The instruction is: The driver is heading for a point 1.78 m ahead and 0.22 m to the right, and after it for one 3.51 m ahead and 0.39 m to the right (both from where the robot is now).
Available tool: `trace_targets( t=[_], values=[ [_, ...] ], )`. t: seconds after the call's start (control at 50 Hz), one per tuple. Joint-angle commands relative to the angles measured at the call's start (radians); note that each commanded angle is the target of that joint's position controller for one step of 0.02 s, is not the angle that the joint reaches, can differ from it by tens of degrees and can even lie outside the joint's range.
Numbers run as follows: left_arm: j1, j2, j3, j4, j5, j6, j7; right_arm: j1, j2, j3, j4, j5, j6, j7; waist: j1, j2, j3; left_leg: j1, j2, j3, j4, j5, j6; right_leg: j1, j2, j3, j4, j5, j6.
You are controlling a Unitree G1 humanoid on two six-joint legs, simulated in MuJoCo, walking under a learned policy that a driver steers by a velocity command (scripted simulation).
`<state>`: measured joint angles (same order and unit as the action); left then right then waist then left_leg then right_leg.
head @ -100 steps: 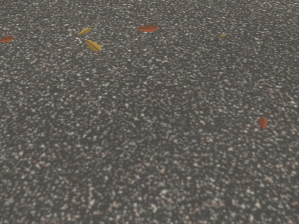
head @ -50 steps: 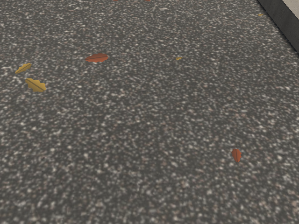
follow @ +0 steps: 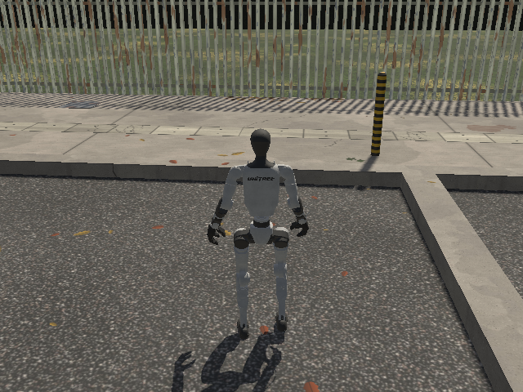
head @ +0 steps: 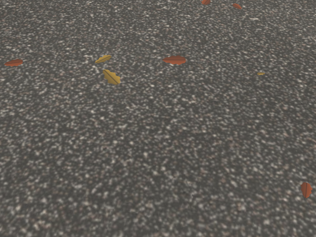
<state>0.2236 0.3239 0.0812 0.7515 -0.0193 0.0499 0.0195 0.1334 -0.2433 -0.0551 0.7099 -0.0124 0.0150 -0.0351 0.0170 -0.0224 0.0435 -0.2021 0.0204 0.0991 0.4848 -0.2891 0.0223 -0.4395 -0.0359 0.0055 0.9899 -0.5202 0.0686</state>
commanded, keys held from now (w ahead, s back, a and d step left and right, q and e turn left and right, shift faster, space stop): e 0.46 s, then no key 0.16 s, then q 0.38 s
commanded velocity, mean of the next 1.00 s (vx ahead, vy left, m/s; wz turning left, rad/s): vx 0.00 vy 0.00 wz -0.24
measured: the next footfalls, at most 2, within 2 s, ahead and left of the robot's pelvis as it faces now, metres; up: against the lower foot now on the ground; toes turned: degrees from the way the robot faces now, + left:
right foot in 0.16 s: +0.04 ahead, -0.14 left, +0.00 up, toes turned -9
left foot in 0.68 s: +0.10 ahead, +0.08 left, +0.00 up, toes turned -22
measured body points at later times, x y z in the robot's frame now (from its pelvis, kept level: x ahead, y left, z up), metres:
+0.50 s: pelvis +0.00 -0.05 +0.01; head +0.03 -0.09 +0.45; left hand +0.22 +0.18 -0.07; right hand +0.08 -0.37 -0.11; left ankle +0.06 +0.11 -0.68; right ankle +0.00 -0.13 -0.74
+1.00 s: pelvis +0.03 -0.02 +0.00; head +0.05 -0.03 +0.45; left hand +0.23 +0.23 -0.10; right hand +0.12 -0.33 -0.10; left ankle +0.07 +0.09 -0.74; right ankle +0.00 -0.13 -0.74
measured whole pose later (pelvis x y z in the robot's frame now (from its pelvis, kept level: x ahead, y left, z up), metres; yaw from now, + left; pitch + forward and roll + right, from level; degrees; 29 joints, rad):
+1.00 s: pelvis +0.03 -0.02 +0.00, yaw -12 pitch +0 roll -1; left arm 0.18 0.30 0.07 0.70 0.01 0.00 0.03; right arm 0.15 -0.30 -0.05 0.70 0.02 0.02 -0.02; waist 0.00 0.02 0.05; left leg -0.28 -0.07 -0.17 0.56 -0.28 0.01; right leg -0.24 0.05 0.04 0.53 -0.29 -0.01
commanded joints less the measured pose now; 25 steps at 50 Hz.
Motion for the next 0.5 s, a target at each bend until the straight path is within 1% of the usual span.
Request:
trace_targets(
  t=[0.02, 0.04, 0.08, 0.1, 0.12, 0.14, 0.16, 0.18, 0.2, 0.22, 0.24, 0.26, 0.28, 0.3, 0.32, 0.34, 0.4, 0.46, 0.5],
  values=[
    [-0.027, 0.037, 0.007, -0.081, 0.002, 0.001, -0.007, -0.075, -0.167, -0.051, -0.063, 0.006, -0.009, -0.004, -0.011, 0.13, -0.057, 0.079, 0.278, -0.15, -0.144, 0.499, 0.208, -0.058, -0.044, -0.001, -0.035, 0.052, 0.015],
    [-0.044, 0.031, 0.002, -0.095, 0.001, 0.0, -0.017, -0.074, -0.175, -0.054, -0.06, 0.007, -0.005, -0.004, -0.021, 0.14, -0.072, 0.085, 0.275, -0.126, -0.132, 0.51, 0.203, -0.021, -0.042, -0.019, -0.101, 0.079, 0.01],
    [-0.051, 0.05, 0.005, -0.117, -0.005, -0.001, -0.034, -0.048, -0.201, -0.063, -0.047, 0.014, 0.003, -0.004, -0.031, 0.157, -0.105, 0.116, 0.292, -0.116, -0.098, 0.534, 0.193, 0.033, -0.026, -0.049, -0.204, 0.11, -0.008],
    [-0.037, 0.06, 0.009, -0.122, -0.006, 0.0, -0.041, -0.043, -0.213, -0.066, -0.042, 0.021, 0.005, -0.003, -0.024, 0.16, -0.114, 0.119, 0.3, -0.112, -0.075, 0.522, 0.181, 0.063, -0.015, -0.066, -0.263, 0.141, -0.023],
    [-0.008, 0.064, 0.013, -0.118, -0.006, 0.001, -0.046, -0.051, -0.218, -0.067, -0.039, 0.032, 0.007, -0.002, -0.003, 0.154, -0.118, 0.102, 0.297, -0.094, -0.037, 0.486, 0.155, 0.117, 0.0, -0.089, -0.353, 0.212, -0.044],
    [0.032, 0.074, 0.021, -0.107, -0.002, 0.001, -0.044, -0.044, -0.207, -0.064, -0.028, 0.042, 0.006, -0.001, 0.017, 0.136, -0.123, 0.058, 0.274, -0.059, 0.029, 0.4, 0.111, 0.202, 0.029, -0.102, -0.46, 0.307, -0.073],
    [0.06, 0.128, 0.041, -0.104, 0.006, -0.001, -0.031, 0.025, -0.17, -0.056, -0.001, 0.032, 0.002, 0.006, 0.012, 0.01, -0.125, -0.041, 0.208, 0.015, 0.18, 0.218, 0.033, 0.321, 0.012, -0.013, -0.56, 0.508, -0.116],
    [0.084, 0.271, 0.072, -0.133, 0.009, -0.008, -0.007, 0.007, -0.095, -0.029, -0.044, -0.03, 0.0, 0.011, -0.008, -0.321, -0.122, -0.362, 0.058, 0.081, 0.523, -0.336, -0.086, 0.489, -0.272, 0.399, -0.597, 0.936, -0.257],
    [0.105, 0.259, 0.058, -0.156, 0.051, -0.035, -0.025, -0.096, -0.136, -0.037, -0.077, -0.01, -0.003, 0.003, 0.064, -0.238, -0.198, -0.427, -0.033, -0.117, 0.708, -0.458, -0.095, 0.419, -0.38, 0.572, -0.642, 0.91, -0.445],
    [0.07, 0.229, 0.049, -0.156, 0.051, -0.059, -0.034, -0.111, -0.172, -0.049, -0.074, 0.017, 0.0, -0.002, 0.053, -0.129, -0.157, -0.46, -0.009, -0.161, 0.775, -0.392, -0.084, 0.403, -0.339, 0.485, -0.657, 0.827, -0.433],
    [0.027, 0.201, 0.043, -0.152, 0.032, -0.071, -0.029, -0.098, -0.178, -0.053, -0.066, 0.02, 0.0, -0.007, 0.024, -0.094, -0.118, -0.472, 0.012, -0.173, 0.755, -0.294, -0.071, 0.382, -0.279, 0.406, -0.652, 0.729, -0.373],
    [-0.018, 0.17, 0.035, -0.156, 0.014, -0.069, -0.02, -0.083, -0.183, -0.058, -0.045, 0.012, 0.001, -0.015, 0.005, -0.052, -0.104, -0.474, 0.027, -0.182, 0.719, -0.215, -0.071, 0.374, -0.234, 0.362, -0.648, 0.661, -0.322],
    [-0.047, 0.156, 0.027, -0.162, 0.005, -0.064, -0.012, -0.069, -0.189, -0.062, -0.04, 0.006, 0.002, -0.018, -0.012, -0.064, -0.099, -0.441, 0.026, -0.185, 0.695, -0.157, -0.078, 0.343, -0.206, 0.332, -0.649, 0.677, -0.302],
    [-0.05, 0.147, 0.021, -0.169, 0.007, -0.059, -0.005, -0.05, -0.183, -0.062, -0.032, 0.007, 0.001, -0.015, -0.021, -0.077, -0.114, -0.404, 0.009, -0.179, 0.701, -0.114, -0.086, 0.328, -0.184, 0.311, -0.654, 0.699, -0.297],
    [-0.047, 0.142, 0.019, -0.175, 0.011, -0.057, -0.001, -0.032, -0.171, -0.061, -0.027, 0.012, 0.0, -0.011, -0.025, -0.079, -0.131, -0.389, -0.001, -0.179, 0.687, -0.085, -0.093, 0.337, -0.174, 0.302, -0.655, 0.707, -0.298],
    [-0.044, 0.141, 0.019, -0.179, 0.012, -0.056, 0.002, -0.027, -0.162, -0.058, -0.024, 0.014, 0.0, -0.01, -0.023, -0.076, -0.138, -0.385, -0.007, -0.179, 0.656, -0.067, -0.099, 0.347, -0.167, 0.297, -0.657, 0.698, -0.299],
    [-0.029, 0.151, 0.024, -0.182, 0.009, -0.048, 0.01, -0.052, -0.145, -0.052, -0.032, 0.014, -0.001, -0.011, -0.006, -0.082, -0.12, -0.39, -0.019, -0.189, 0.514, -0.046, -0.119, 0.363, -0.153, 0.326, -0.664, 0.596, -0.299],
    [-0.036, 0.162, 0.029, -0.189, 0.011, -0.038, 0.015, -0.067, -0.145, -0.051, -0.037, 0.015, -0.007, -0.009, 0.003, -0.106, -0.099, -0.357, -0.026, -0.202, 0.397, -0.042, -0.129, 0.327, -0.141, 0.369, -0.669, 0.467, -0.3],
    [-0.05, 0.157, 0.027, -0.193, 0.017, -0.034, 0.014, -0.053, -0.147, -0.049, -0.029, 0.017, -0.013, -0.003, 0.007, -0.118, -0.1, -0.308, -0.021, -0.195, 0.341, -0.044, -0.128, 0.298, -0.138, 0.375, -0.662, 0.429, -0.301]
  ],
)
